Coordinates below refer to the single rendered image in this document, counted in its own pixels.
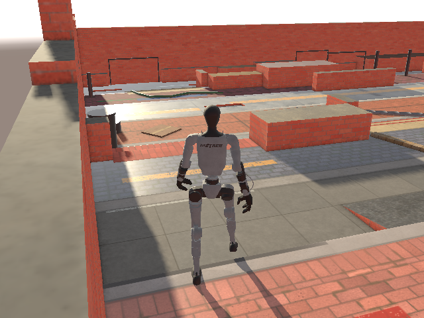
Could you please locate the robot left hand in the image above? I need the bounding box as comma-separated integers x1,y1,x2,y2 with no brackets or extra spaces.
176,178,192,191

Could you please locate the robot right hand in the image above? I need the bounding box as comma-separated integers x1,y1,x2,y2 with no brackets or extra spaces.
237,194,252,213

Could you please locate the robot right forearm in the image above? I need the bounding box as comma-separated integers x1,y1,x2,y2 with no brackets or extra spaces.
236,162,250,196

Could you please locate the robot left forearm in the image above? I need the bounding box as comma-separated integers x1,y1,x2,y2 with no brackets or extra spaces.
177,159,188,182

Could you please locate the robot torso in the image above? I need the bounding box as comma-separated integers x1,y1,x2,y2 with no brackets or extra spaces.
197,131,228,199

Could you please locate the robot right upper arm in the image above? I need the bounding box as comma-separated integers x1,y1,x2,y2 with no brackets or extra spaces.
226,134,242,172

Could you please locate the robot left upper arm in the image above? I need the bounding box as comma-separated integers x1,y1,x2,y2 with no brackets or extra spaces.
181,133,199,168

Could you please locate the robot right foot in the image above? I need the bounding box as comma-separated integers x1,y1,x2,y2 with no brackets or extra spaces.
229,242,238,252

